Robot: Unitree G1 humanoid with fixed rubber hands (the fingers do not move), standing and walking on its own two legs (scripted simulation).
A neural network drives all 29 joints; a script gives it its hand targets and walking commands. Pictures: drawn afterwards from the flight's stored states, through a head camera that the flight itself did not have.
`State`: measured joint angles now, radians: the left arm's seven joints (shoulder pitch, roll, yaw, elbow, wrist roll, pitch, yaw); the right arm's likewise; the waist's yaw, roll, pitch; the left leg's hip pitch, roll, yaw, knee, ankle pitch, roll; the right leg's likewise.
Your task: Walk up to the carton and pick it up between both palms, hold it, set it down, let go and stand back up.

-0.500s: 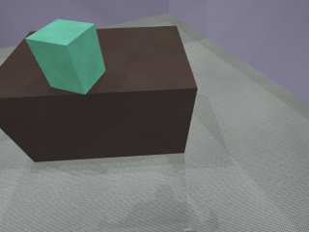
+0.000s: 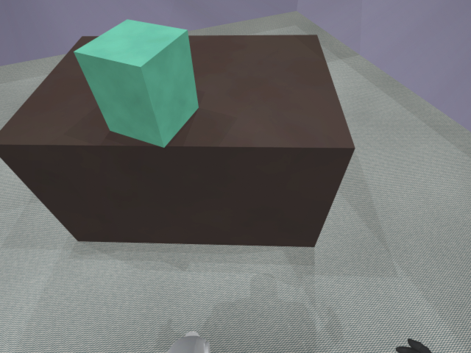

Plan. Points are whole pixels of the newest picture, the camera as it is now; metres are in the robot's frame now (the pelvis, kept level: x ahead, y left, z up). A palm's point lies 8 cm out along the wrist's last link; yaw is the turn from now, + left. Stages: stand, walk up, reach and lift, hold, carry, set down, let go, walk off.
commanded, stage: walk up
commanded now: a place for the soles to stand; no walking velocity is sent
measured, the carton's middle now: (145, 84) +0.82 +0.26 +0.02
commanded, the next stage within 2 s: none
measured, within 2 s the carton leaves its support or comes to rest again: neither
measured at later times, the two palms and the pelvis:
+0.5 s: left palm out of the picture +0.12 +0.32 -0.07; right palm (412, 336) +0.19 -0.31 -0.11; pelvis +0.08 +0.00 +0.01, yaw +3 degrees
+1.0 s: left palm out of the picture +0.16 +0.42 -0.11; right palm (349, 289) +0.28 -0.22 -0.12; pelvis +0.14 +0.09 -0.03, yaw +5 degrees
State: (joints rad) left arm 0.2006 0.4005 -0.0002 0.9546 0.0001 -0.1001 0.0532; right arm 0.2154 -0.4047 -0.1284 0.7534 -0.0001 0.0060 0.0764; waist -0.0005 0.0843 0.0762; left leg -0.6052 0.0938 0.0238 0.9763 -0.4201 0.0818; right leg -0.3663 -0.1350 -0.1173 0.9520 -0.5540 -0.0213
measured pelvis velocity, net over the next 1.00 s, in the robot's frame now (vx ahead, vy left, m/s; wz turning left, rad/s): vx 0.14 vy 0.09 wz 0.09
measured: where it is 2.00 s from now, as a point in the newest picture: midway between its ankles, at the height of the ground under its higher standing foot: (209, 345)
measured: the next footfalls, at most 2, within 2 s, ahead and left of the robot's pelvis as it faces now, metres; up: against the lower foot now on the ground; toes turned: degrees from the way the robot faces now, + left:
right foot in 0.40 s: +0.17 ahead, -0.10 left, +0.00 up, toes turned -1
left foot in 0.96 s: +0.24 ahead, +0.19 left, +0.00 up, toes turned +10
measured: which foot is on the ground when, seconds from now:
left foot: down 0.00-0.44, up 0.46-0.94, down 0.96-1.00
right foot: down 0.00-0.02, up 0.04-0.38, down 0.40-0.98, up 1.00-1.00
